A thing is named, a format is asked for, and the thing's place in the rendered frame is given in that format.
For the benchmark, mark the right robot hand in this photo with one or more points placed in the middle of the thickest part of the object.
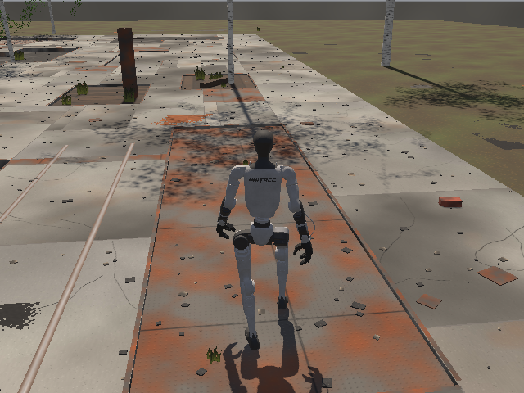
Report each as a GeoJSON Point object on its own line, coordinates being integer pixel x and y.
{"type": "Point", "coordinates": [308, 251]}

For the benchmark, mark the robot right thigh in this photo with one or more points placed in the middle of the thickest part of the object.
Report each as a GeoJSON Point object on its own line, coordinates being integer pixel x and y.
{"type": "Point", "coordinates": [280, 239]}

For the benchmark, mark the robot left upper arm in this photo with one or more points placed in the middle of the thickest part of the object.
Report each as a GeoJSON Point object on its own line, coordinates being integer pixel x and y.
{"type": "Point", "coordinates": [237, 172]}

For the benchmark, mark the left robot forearm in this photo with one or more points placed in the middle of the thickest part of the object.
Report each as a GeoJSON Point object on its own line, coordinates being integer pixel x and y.
{"type": "Point", "coordinates": [223, 214]}

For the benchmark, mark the robot right upper arm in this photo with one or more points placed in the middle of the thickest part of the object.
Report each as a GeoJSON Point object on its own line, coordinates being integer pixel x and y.
{"type": "Point", "coordinates": [289, 174]}

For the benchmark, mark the humanoid robot head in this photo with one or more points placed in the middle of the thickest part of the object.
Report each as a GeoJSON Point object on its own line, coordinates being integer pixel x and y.
{"type": "Point", "coordinates": [263, 142]}

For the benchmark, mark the left robot hand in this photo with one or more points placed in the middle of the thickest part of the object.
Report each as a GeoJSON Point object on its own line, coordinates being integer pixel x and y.
{"type": "Point", "coordinates": [228, 227]}

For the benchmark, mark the right robot forearm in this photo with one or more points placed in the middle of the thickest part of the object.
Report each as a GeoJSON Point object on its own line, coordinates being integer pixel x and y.
{"type": "Point", "coordinates": [301, 224]}

